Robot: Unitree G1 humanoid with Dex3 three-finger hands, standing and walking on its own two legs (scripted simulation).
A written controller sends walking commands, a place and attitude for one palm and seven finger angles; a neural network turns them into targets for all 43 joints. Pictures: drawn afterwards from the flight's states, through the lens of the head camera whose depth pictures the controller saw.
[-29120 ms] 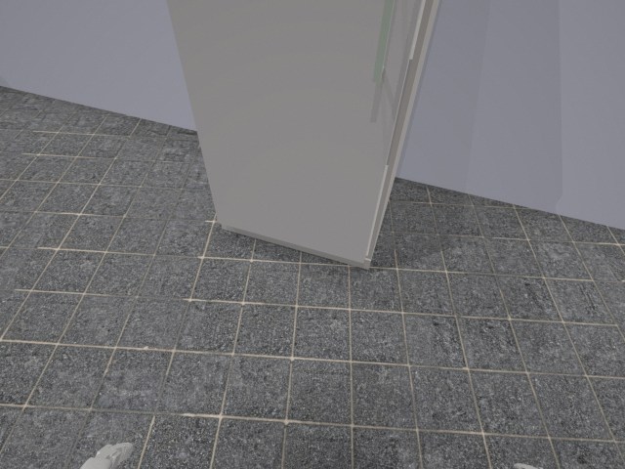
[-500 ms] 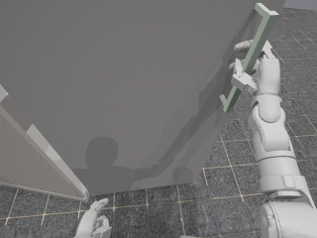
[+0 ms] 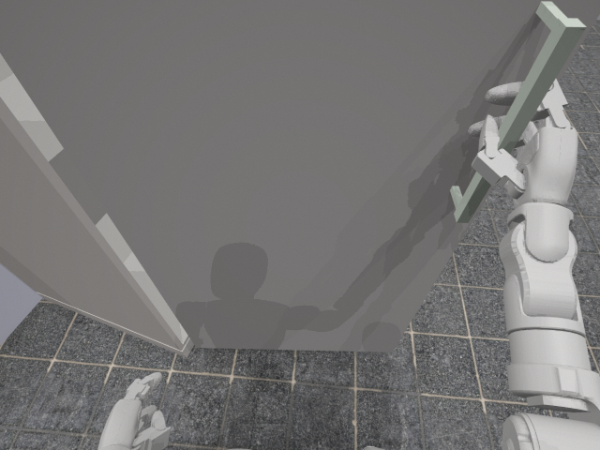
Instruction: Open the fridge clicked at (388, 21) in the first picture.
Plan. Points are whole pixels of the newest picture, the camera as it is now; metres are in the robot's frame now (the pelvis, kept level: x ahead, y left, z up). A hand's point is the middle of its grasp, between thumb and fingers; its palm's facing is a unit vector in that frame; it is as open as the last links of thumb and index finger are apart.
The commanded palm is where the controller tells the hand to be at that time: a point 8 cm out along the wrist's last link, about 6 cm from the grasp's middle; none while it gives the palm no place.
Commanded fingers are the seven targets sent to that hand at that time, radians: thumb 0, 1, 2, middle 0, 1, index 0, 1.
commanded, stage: stop walking and hold the door back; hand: right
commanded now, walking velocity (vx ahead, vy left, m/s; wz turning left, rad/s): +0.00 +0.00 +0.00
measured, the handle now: (496, 134) +0.44 -0.19 +0.20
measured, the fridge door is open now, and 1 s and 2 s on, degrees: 71 68 67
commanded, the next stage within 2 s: loosen the grip on the handle in 0.40 s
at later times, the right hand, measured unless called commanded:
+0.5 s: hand (483, 147) +0.42 -0.17 +0.20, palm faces +0.16 +0.97 -0.16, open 5.4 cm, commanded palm +0.38 -0.22 +0.20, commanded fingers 0.00 -0.78 -0.84 0.45 1.40 0.45 1.40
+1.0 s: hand (482, 148) +0.43 -0.17 +0.19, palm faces +0.14 +0.98 -0.17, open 13.7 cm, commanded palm +0.39 -0.22 +0.20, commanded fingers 0.00 0.55 -0.20 0.25 1.15 0.25 1.15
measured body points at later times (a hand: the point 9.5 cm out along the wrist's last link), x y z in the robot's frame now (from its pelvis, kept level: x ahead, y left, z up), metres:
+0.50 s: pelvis -0.01 -0.01 +0.00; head +0.01 +0.00 +0.45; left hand +0.12 +0.24 -0.11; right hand +0.40 -0.22 +0.21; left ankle +0.00 +0.13 -0.73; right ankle +0.06 -0.11 -0.73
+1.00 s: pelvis +0.02 +0.02 +0.00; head +0.04 +0.03 +0.45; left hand +0.13 +0.28 -0.11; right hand +0.42 -0.23 +0.20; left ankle +0.00 +0.13 -0.73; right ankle +0.06 -0.11 -0.73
